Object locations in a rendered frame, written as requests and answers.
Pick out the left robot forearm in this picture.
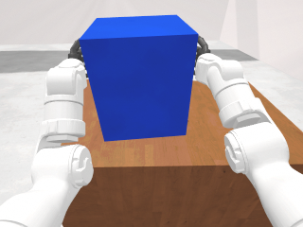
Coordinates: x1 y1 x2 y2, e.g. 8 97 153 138
30 58 87 183

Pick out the robot right hand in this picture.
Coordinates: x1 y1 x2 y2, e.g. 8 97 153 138
193 35 211 76

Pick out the left robot upper arm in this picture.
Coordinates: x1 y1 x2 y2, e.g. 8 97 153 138
0 144 94 227

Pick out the robot left hand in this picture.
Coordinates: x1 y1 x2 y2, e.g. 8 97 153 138
68 39 88 78

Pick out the carton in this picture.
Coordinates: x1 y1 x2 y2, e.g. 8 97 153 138
79 14 199 142

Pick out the right robot upper arm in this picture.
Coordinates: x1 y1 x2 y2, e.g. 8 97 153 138
224 121 303 227

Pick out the right robot forearm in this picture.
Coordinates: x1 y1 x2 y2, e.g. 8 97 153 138
195 53 290 161

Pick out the pedestal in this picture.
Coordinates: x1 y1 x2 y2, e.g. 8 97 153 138
61 79 303 227

